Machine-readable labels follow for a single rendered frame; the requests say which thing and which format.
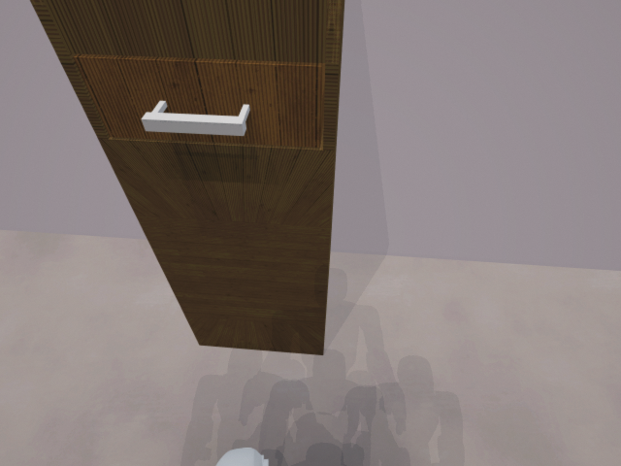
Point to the handle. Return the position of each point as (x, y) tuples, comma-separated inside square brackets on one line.
[(158, 121)]

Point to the cabinet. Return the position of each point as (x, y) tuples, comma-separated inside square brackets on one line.
[(242, 232)]

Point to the drawer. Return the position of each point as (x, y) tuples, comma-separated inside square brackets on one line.
[(286, 99)]

